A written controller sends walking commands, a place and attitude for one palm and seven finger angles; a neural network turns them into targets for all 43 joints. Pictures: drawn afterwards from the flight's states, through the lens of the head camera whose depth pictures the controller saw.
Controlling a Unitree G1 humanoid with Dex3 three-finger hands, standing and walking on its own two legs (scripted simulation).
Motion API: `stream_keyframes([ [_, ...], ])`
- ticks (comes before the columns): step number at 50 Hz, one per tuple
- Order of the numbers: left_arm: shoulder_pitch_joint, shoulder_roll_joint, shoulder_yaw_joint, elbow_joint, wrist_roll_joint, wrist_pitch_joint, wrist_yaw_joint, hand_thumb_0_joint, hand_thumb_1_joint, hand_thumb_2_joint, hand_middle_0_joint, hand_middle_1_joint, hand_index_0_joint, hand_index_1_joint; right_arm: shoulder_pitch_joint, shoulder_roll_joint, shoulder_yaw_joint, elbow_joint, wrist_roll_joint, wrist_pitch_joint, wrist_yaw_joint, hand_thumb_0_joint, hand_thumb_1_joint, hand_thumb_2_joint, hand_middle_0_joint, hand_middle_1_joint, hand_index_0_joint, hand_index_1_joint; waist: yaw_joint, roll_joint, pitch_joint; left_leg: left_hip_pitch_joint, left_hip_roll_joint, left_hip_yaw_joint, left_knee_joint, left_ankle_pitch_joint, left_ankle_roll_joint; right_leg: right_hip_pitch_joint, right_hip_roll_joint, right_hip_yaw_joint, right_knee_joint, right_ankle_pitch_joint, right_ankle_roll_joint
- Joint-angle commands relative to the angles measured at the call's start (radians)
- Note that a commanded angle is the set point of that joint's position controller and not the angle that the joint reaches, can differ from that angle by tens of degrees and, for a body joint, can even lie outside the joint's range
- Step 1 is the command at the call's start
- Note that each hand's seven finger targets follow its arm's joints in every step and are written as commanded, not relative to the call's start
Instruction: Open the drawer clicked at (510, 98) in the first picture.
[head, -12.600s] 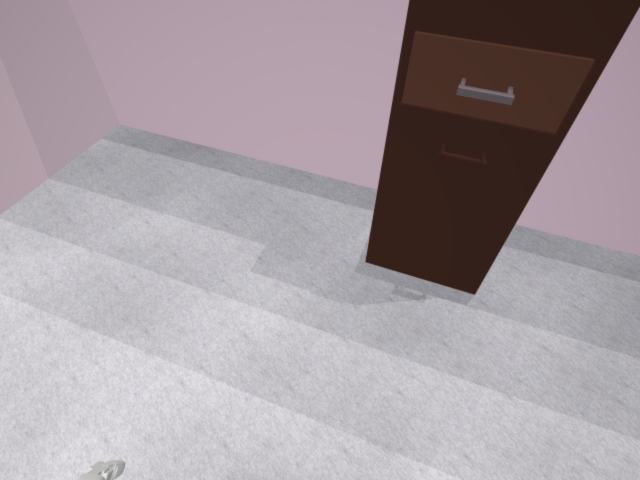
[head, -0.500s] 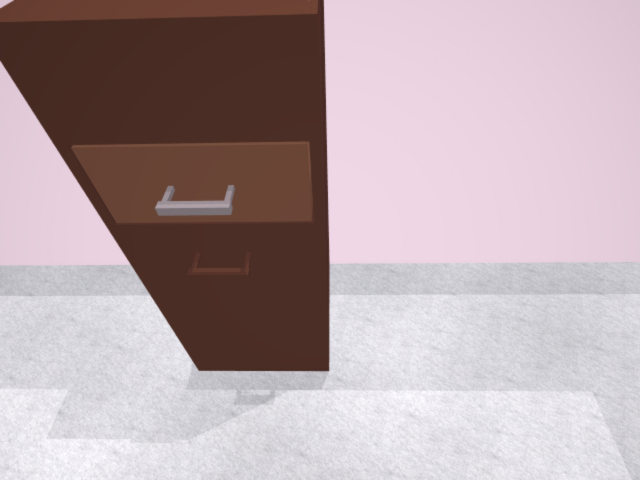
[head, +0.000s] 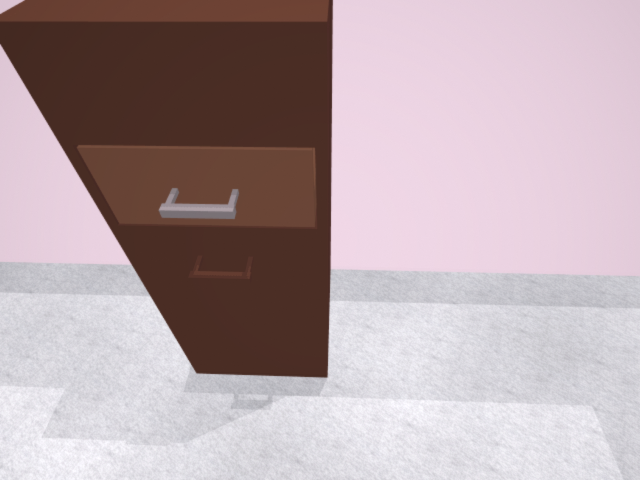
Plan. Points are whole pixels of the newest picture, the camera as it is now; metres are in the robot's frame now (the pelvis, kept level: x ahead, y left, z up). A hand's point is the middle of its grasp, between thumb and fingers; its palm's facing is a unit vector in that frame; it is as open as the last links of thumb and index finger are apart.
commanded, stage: look again from close up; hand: left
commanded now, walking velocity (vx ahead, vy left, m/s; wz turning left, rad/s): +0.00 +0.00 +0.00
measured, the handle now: (201, 203) +0.54 +0.24 +0.03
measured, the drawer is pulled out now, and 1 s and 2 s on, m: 0.00 0.00 0.00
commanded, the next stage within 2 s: raise the hand with hooked fingers in 0.24 s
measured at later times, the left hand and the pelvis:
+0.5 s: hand out of the picture +0.12 +0.21 -0.08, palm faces -0.11 -0.77 -0.63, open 7.4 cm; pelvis -0.01 +0.01 -0.01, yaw -2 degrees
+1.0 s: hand (131, 418) +0.19 +0.24 +0.00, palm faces +0.13 -0.11 -0.99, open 10.0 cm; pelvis -0.03 +0.02 -0.03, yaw -1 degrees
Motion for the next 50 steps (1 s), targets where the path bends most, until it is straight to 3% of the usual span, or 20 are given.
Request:
stream_keyframes([
  [1,0.049,0.093,0.014,-0.029,-0.003,-0.009,-0.001,0.0,0.9,0.9,-0.2,-0.3,-0.2,-0.3,0.101,-0.075,-0.013,-0.01,-0.006,-0.011,-0.003,0.0,-0.9,-0.9,0.2,0.3,0.2,0.3,0.0,-0.013,0.07,-0.112,0.066,-0.058,-0.074,0.094,0.046,0.048,-0.132,0.154,-0.102,0.083,0.007],
  [16,0.05,0.096,0.016,-0.027,-0.003,-0.008,-0.001,0.0,0.9,0.9,-0.2,-0.3,-0.2,-0.3,0.094,-0.075,-0.014,-0.006,-0.005,-0.009,-0.005,0.0,-0.9,-0.9,0.2,0.3,0.2,0.3,0.002,-0.019,0.073,-0.107,0.065,-0.057,-0.075,0.089,0.045,0.054,-0.135,0.154,-0.107,0.082,0.007],
  [17,0.162,0.138,0.03,0.012,0.007,-0.027,0.045,0.0,0.9,0.9,-0.2,-0.3,-0.2,-0.3,-0.054,-0.125,-0.033,-0.072,0.004,-0.016,0.008,0.0,-0.9,-0.9,0.2,0.3,0.2,0.3,0.066,-0.096,0.104,-0.216,0.06,0.024,0.171,0.002,0.011,0.085,-0.204,0.224,-0.081,0.659,0.103],
  [18,-0.642,0.378,-0.09,-1.458,0.115,-0.226,0.021,0.0,0.877,0.89,-0.202,-0.315,-0.202,-0.315,-0.106,-0.282,-0.01,-0.463,0.058,-0.172,-0.054,0.0,-0.9,-0.9,0.2,0.3,0.2,0.3,-0.045,0.202,-0.391,0.074,-0.032,0.01,-0.008,0.135,0.075,0.157,-0.117,0.336,-0.006,0.383,0.029],
  [19,-0.26,0.389,0.011,-1.227,0.14,-0.139,0.129,0.0,0.853,0.88,-0.203,-0.33,-0.203,-0.33,-0.175,-0.234,-0.038,-0.407,0.044,-0.245,-0.089,0.0,-0.9,-0.9,0.2,0.3,0.2,0.3,0.022,0.34,-0.376,0.035,-0.04,0.011,0.001,0.235,0.077,0.147,-0.07,0.209,0.048,0.164,-0.003],
  [20,-0.003,0.205,-0.067,-1.127,0.143,0.007,0.188,0.0,0.83,0.87,-0.205,-0.345,-0.205,-0.345,-0.157,-0.182,-0.049,-0.423,0.077,-0.272,-0.09,0.0,-0.9,-0.9,0.2,0.3,0.2,0.3,0.019,0.241,-0.203,-0.07,-0.031,-0.02,-0.017,0.204,0.051,0.058,-0.04,0.159,0.037,0.074,0.004],
  [21,0.038,0.107,-0.135,-1.106,0.202,0.033,0.198,0.0,0.807,0.86,-0.207,-0.36,-0.207,-0.36,-0.141,-0.183,-0.049,-0.415,0.076,-0.29,-0.087,0.0,-0.9,-0.9,0.2,0.3,0.2,0.3,0.008,0.117,-0.115,-0.097,-0.036,-0.009,0.012,0.176,0.063,-0.016,-0.029,0.145,0.018,0.056,0.028],
  [22,-0.046,0.153,-0.147,-1.197,0.267,0.026,0.221,0.0,0.783,0.85,-0.208,-0.375,-0.208,-0.375,-0.192,-0.22,-0.053,-0.48,0.064,-0.302,-0.08,0.0,-0.9,-0.9,0.2,0.3,0.2,0.3,-0.011,-0.025,0.006,-0.154,-0.037,-0.049,0.037,0.087,0.074,-0.127,-0.034,0.163,0.0,-0.046,0.032],
  [23,-0.027,0.193,-0.128,-1.188,0.38,0.012,0.248,0.0,0.76,0.84,-0.21,-0.39,-0.21,-0.39,-0.172,-0.256,-0.057,-0.484,0.03,-0.294,-0.069,0.0,-0.9,-0.9,0.2,0.3,0.2,0.3,-0.015,-0.148,-0.061,-0.183,-0.048,-0.042,0.079,0.045,0.081,-0.169,-0.035,0.164,0.009,-0.152,0.036],
  [24,0.019,0.175,-0.156,-1.162,0.489,0.01,0.275,0.0,0.737,0.83,-0.212,-0.405,-0.212,-0.405,-0.181,-0.253,-0.061,-0.523,0.003,-0.279,-0.056,0.0,-0.9,-0.9,0.2,0.3,0.2,0.3,-0.013,-0.218,-0.032,-0.235,-0.06,-0.048,0.116,0.004,0.08,-0.233,-0.036,0.182,0.003,-0.251,0.036],
  [25,0.056,0.184,-0.137,-1.129,0.599,0.01,0.308,0.0,0.713,0.82,-0.213,-0.42,-0.213,-0.42,-0.196,-0.257,-0.077,-0.575,-0.012,-0.253,-0.04,0.0,-0.9,-0.9,0.2,0.3,0.2,0.3,0.0,-0.189,-0.048,-0.27,-0.084,-0.044,0.144,-0.015,0.067,-0.236,-0.039,0.206,0.003,-0.319,0.03],
  [26,0.164,0.174,-0.12,-1.123,0.702,0.009,0.341,0.0,0.69,0.81,-0.215,-0.435,-0.215,-0.435,-0.22,-0.249,-0.093,-0.624,-0.032,-0.216,-0.017,0.0,-0.9,-0.9,0.2,0.3,0.2,0.3,0.041,-0.189,-0.104,-0.283,-0.096,-0.032,0.155,-0.023,0.053,-0.199,-0.035,0.2,0.016,-0.346,0.018],
  [28,0.357,0.121,-0.15,-1.089,0.855,0.006,0.387,0.0,0.643,0.79,-0.218,-0.465,-0.218,-0.465,-0.271,-0.25,-0.099,-0.686,-0.052,-0.131,0.03,0.0,-0.9,-0.9,0.2,0.3,0.2,0.3,0.091,-0.232,-0.04,-0.374,-0.092,-0.02,0.158,-0.036,0.041,-0.203,-0.023,0.203,0.042,-0.295,0.0],
  [31,0.395,0.166,-0.102,-1.193,0.995,-0.008,0.414,0.0,0.573,0.76,-0.223,-0.51,-0.223,-0.51,-0.358,-0.242,-0.089,-0.761,-0.043,-0.004,0.098,0.0,-0.9,-0.9,0.2,0.3,0.2,0.3,0.147,-0.24,-0.122,-0.451,-0.095,0.001,0.186,0.038,0.04,-0.109,-0.032,0.215,0.134,-0.078,-0.012],
  [35,0.193,0.252,-0.032,-1.343,1.111,0.007,0.484,0.0,0.48,0.72,-0.23,-0.57,-0.23,-0.57,-0.393,-0.215,-0.083,-0.794,-0.037,0.073,0.117,0.0,-0.9,-0.9,0.2,0.3,0.2,0.3,0.148,-0.081,-0.226,-0.411,-0.099,0.0,0.231,0.085,0.042,-0.121,-0.013,0.232,0.216,0.004,-0.021],
  [36,0.134,0.236,-0.056,-1.364,1.132,0.025,0.503,0.0,0.457,0.71,-0.232,-0.585,-0.232,-0.585,-0.393,-0.21,-0.085,-0.802,-0.042,0.08,0.116,0.0,-0.9,-0.9,0.2,0.3,0.2,0.3,0.136,-0.046,-0.253,-0.39,-0.096,-0.001,0.246,0.082,0.045,-0.157,-0.008,0.234,0.225,-0.006,-0.019],
  [38,0.021,0.248,-0.057,-1.373,1.163,0.048,0.534,0.0,0.41,0.69,-0.235,-0.615,-0.235,-0.615,-0.378,-0.202,-0.086,-0.796,-0.046,0.079,0.107,0.0,-0.9,-0.9,0.2,0.3,0.2,0.3,0.107,0.007,-0.301,-0.325,-0.091,-0.019,0.28,0.095,0.045,-0.219,0.001,0.256,0.232,0.001,-0.022],
  [40,-0.137,0.281,-0.049,-1.444,1.175,0.062,0.553,0.0,0.363,0.67,-0.238,-0.645,-0.238,-0.645,-0.379,-0.199,-0.087,-0.783,-0.06,0.083,0.094,0.0,-0.9,-0.9,0.2,0.3,0.2,0.3,0.07,0.0,-0.322,-0.288,-0.09,-0.045,0.31,0.069,0.052,-0.258,-0.002,0.268,0.22,-0.039,-0.013],
  [45,-0.247,0.256,-0.102,-1.447,1.074,0.082,0.475,0.0,0.247,0.62,-0.247,-0.72,-0.247,-0.72,-0.407,-0.188,-0.063,-0.765,-0.06,0.074,0.055,0.0,-0.9,-0.9,0.2,0.3,0.2,0.3,0.027,0.019,-0.27,-0.232,-0.082,-0.046,0.269,0.033,0.067,-0.21,-0.01,0.189,0.162,-0.048,0.009],
  [50,-0.14,0.255,-0.108,-1.354,1.032,0.13,0.33,0.0,0.13,0.57,-0.255,-0.795,-0.255,-0.795,-0.414,-0.185,-0.037,-0.747,-0.042,0.084,0.045,0.0,-0.9,-0.9,0.2,0.3,0.2,0.3,0.076,-0.05,-0.172,-0.268,-0.061,-0.038,0.153,0.036,0.059,-0.087,-0.016,0.149,0.109,-0.028,0.014],
])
